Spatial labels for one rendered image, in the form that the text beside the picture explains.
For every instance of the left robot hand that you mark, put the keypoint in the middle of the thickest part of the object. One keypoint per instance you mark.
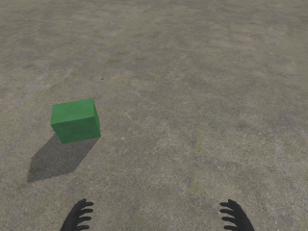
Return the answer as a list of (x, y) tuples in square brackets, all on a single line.
[(72, 220)]

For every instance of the right robot hand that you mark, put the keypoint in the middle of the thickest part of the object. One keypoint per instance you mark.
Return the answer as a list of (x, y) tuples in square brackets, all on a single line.
[(240, 218)]

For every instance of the carton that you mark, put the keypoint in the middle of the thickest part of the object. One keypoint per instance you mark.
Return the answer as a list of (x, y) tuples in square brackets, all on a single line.
[(75, 121)]

